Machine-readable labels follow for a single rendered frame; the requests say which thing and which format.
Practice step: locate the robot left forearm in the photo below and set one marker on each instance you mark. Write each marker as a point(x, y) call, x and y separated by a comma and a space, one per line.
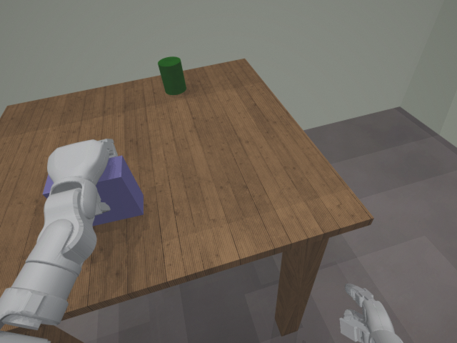
point(39, 293)

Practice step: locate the table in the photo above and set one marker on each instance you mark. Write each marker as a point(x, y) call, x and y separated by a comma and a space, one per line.
point(228, 177)

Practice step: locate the right robot hand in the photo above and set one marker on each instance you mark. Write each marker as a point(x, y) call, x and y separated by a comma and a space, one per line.
point(358, 326)

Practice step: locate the left robot hand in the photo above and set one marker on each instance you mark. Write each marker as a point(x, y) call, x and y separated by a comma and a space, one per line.
point(84, 159)

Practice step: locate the sponge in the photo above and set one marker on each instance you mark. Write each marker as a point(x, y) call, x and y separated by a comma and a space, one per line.
point(118, 188)

